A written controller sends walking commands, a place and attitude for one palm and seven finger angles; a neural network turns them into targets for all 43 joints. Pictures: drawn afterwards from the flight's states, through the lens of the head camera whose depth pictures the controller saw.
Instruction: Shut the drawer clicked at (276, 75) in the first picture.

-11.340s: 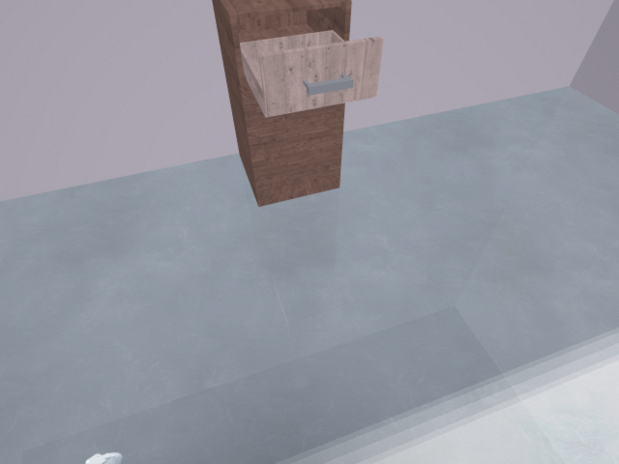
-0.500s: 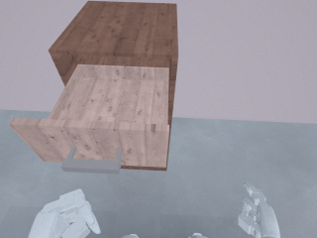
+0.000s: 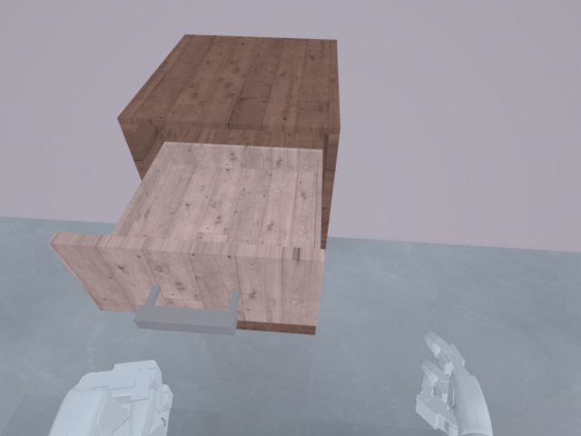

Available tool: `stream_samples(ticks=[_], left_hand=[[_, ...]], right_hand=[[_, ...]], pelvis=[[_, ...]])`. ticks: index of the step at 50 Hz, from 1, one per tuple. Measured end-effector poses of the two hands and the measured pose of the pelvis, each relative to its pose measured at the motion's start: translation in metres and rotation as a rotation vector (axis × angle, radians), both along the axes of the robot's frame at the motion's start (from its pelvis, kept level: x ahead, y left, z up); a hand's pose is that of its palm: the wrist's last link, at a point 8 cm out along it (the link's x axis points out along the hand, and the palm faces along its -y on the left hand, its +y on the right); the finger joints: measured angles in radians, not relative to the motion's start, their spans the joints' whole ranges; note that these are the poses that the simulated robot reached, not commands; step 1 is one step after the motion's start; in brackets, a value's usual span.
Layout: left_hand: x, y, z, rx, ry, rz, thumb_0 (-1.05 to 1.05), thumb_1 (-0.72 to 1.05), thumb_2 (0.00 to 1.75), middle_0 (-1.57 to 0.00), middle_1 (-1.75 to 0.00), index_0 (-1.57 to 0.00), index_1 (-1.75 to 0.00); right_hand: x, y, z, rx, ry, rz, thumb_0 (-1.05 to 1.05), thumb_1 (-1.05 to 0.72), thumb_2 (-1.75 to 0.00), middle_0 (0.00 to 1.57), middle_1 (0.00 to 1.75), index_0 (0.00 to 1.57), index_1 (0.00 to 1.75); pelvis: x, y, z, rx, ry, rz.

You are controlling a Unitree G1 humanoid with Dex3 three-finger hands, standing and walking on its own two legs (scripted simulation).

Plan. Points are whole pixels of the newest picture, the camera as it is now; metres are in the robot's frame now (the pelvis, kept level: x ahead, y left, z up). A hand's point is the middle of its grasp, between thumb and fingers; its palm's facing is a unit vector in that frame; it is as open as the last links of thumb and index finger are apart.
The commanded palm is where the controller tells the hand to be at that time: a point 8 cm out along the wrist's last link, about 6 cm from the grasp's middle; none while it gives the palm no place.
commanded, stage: raise the hand and make a fist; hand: left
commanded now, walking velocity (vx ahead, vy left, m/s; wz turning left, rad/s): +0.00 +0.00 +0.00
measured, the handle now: (191, 306) +0.29 +0.18 +0.02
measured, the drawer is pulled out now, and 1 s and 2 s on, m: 0.29 0.29 0.29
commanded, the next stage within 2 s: bring the fist close to the handle in 0.30 s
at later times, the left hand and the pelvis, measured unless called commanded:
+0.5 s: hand (165, 433) +0.11 +0.13 +0.11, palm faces +0.05 -1.00 -0.04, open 3.2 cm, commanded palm +0.07 +0.18 +0.11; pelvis -0.01 -0.01 +0.00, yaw +0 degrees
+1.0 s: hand (197, 407) +0.15 +0.12 +0.06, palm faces +0.02 -1.00 -0.03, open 3.3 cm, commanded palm +0.12 +0.18 +0.06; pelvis -0.01 -0.01 -0.02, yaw +0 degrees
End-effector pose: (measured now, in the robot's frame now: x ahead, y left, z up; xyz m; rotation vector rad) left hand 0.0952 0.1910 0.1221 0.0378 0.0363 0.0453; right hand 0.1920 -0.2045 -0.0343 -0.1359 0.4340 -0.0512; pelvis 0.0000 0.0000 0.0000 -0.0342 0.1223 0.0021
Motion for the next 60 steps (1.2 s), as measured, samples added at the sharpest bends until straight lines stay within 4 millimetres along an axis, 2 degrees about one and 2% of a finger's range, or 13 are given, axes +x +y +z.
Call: stream_samples(ticks=[10,23,31,38,49,60], left_hand=[[-0.001,-0.005,-0.002,0.002,0.016,0.002,0.01,0.90,0.90,-1.40,-1.60,-1.39,-1.60],[-0.005,-0.005,-0.004,0.010,0.006,0.011,0.01,0.90,0.90,-1.40,-1.60,-1.40,-1.60],[-0.003,-0.011,-0.021,-0.011,0.025,0.002,0.01,0.90,0.90,-1.40,-1.60,-1.40,-1.60],[0.009,-0.016,-0.033,-0.009,0.006,-0.019,0.01,0.90,0.90,-1.40,-1.60,-1.40,-1.60],[0.032,-0.013,-0.057,-0.008,0.036,-0.021,0.01,0.90,0.90,-1.40,-1.60,-1.39,-1.60],[0.051,-0.014,-0.080,-0.009,0.036,-0.032,0.01,0.90,0.90,-1.40,-1.60,-1.39,-1.60]], right_hand=[[-0.006,-0.009,-0.001,-0.018,0.006,-0.013,0.01,-0.90,-0.90,0.20,0.30,0.20,0.30],[-0.008,-0.012,-0.005,-0.005,0.006,-0.015,0.01,-0.90,-0.90,0.20,0.30,0.20,0.30],[-0.011,-0.016,-0.010,-0.024,0.020,-0.004,0.01,-0.90,-0.90,0.20,0.30,0.20,0.30],[-0.019,-0.022,-0.022,-0.034,0.060,-0.014,0.01,-0.90,-0.90,0.20,0.30,0.20,0.30],[-0.035,-0.031,-0.039,-0.050,0.146,-0.052,0.01,-0.90,-0.90,0.20,0.30,0.20,0.30],[-0.032,-0.035,-0.052,-0.076,0.182,-0.047,0.01,-0.90,-0.90,0.20,0.30,0.20,0.30]], pelvis=[[-0.001,-0.002,-0.001,0.003,-0.001,-0.003],[-0.004,-0.006,-0.001,0.005,-0.002,-0.001],[-0.010,-0.009,-0.006,0.008,0.015,0.004],[-0.014,-0.011,-0.013,0.010,0.039,0.003],[-0.014,-0.012,-0.019,0.011,0.076,-0.003],[-0.013,-0.011,-0.029,0.009,0.124,-0.004]])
